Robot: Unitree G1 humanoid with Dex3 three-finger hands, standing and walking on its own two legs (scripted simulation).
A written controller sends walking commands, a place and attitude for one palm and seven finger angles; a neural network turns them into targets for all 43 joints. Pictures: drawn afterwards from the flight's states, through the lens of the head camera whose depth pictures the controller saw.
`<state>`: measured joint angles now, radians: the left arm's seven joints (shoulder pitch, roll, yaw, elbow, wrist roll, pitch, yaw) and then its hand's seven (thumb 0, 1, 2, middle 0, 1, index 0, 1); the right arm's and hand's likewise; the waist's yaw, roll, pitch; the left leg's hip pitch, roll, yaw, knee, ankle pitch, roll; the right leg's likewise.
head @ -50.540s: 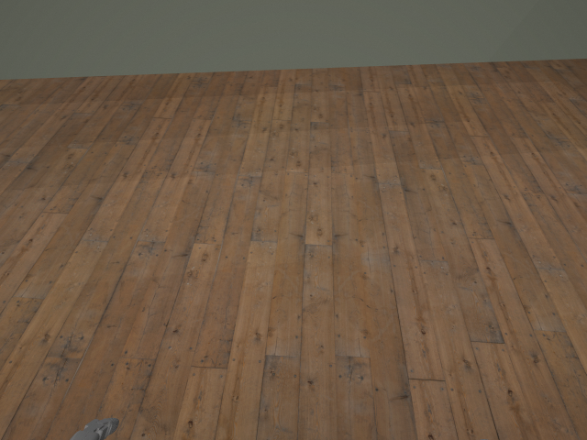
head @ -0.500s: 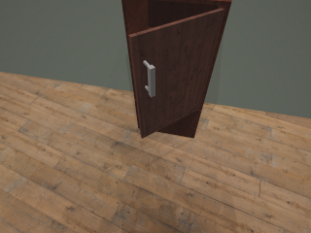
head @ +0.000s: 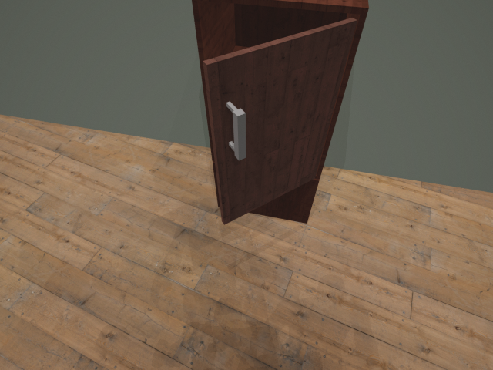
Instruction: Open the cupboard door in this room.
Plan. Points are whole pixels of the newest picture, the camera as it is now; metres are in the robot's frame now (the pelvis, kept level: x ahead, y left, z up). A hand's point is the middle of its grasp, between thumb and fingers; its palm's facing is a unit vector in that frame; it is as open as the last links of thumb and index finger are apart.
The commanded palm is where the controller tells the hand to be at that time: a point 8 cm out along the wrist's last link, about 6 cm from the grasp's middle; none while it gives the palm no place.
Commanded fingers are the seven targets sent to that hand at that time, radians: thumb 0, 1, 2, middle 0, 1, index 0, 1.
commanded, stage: walk to a spot facing it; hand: left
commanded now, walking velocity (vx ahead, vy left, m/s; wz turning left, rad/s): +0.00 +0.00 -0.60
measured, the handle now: (235, 131) +0.63 +0.07 +0.00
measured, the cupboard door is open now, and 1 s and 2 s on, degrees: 44 44 44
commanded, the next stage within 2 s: none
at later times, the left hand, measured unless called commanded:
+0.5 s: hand out of the picture +0.08 +0.16 -0.18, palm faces -0.15 -0.94 -0.29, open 7.4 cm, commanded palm none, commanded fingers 0.00 0.90 0.90 -0.20 -0.30 -0.20 -0.30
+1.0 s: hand (175, 356) +0.18 +0.15 -0.18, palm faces -0.40 -0.88 -0.25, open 7.4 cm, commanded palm none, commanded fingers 0.00 0.90 0.90 -0.20 -0.30 -0.20 -0.30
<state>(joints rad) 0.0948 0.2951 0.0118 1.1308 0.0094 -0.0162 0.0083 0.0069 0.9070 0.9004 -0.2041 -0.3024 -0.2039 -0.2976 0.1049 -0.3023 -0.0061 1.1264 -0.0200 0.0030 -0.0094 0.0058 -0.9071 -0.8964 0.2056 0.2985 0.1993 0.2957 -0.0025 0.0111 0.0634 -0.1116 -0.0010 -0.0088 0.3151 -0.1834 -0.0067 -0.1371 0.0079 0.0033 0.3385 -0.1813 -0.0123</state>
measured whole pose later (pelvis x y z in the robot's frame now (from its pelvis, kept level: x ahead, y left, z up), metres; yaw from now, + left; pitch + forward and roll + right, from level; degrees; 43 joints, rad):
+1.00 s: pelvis +0.02 -0.02 -0.01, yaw -30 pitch +2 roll +0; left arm 0.21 0.27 0.10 0.91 0.02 0.06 0.00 0.01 0.91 0.90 -0.20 -0.30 -0.20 -0.30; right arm 0.09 -0.19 -0.03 0.86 -0.03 0.02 -0.04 0.00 -0.91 -0.90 0.21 0.30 0.20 0.30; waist 0.04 -0.05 0.08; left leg -0.26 0.02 -0.03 0.52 -0.30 -0.02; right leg -0.46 0.10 0.11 0.90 -0.49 0.03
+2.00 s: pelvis +0.03 -0.11 -0.01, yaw -66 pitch +2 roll +2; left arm 0.25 0.23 0.06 0.92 0.02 0.03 -0.01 0.01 0.91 0.90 -0.20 -0.30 -0.20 -0.30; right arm 0.15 -0.21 -0.05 0.86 -0.01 0.02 0.00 0.01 -0.91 -0.90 0.20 0.30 0.20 0.30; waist 0.03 -0.05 0.06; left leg -0.38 0.03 0.07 0.71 -0.40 -0.07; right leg -0.24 0.04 0.12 0.52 -0.31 -0.04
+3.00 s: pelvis +0.05 -0.51 +0.00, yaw -93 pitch +2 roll +0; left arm 0.21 0.22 0.07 0.98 0.02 0.00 -0.05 0.01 0.91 0.90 -0.20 -0.30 -0.20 -0.30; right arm 0.30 -0.18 -0.04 0.99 -0.04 -0.06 -0.01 0.00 -0.94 -0.90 0.21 0.30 0.20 0.30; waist 0.01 -0.01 0.05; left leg -0.17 0.10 0.16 0.40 -0.25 -0.03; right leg -0.50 -0.07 -0.06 0.85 -0.31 -0.01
